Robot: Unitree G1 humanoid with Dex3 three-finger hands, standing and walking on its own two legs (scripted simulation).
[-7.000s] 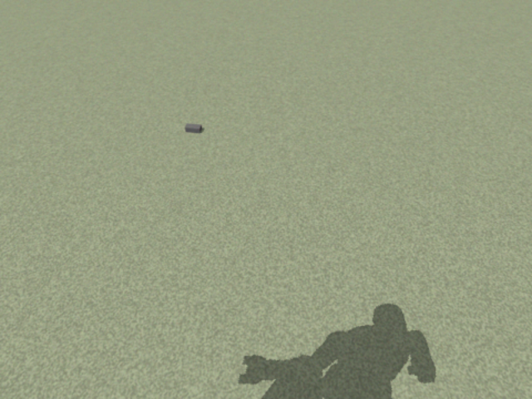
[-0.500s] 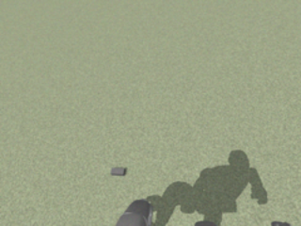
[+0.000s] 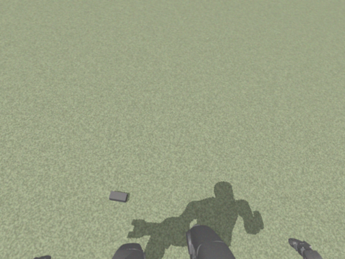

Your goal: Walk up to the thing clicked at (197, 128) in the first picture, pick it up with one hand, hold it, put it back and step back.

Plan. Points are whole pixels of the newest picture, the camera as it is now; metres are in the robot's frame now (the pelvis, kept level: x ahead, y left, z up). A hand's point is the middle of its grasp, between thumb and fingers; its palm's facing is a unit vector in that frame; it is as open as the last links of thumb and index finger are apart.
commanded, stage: walk up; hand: left
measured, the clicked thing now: (118, 196) +0.45 +0.26 -0.74
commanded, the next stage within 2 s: stand in 1.30 s
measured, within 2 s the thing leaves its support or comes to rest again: neither
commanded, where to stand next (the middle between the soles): +0.04 -0.04 m, yaw -1 degrees
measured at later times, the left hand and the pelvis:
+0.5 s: hand out of the picture +0.08 +0.20 -0.14, palm faces -0.12 -0.89 -0.44, open 7.4 cm; pelvis -0.04 -0.05 -0.01, yaw -6 degrees
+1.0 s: hand out of the picture +0.07 +0.31 -0.18, palm faces -0.10 -0.94 -0.33, open 7.4 cm; pelvis -0.04 +0.02 +0.00, yaw -5 degrees
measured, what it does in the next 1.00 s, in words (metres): steps on the spot: right foot, then left foot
